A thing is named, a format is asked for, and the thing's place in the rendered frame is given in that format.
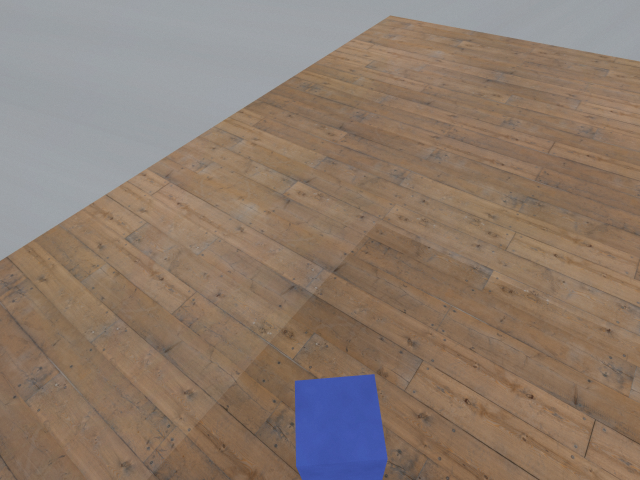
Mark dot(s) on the carton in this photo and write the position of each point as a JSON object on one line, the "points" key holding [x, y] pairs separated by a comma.
{"points": [[339, 432]]}

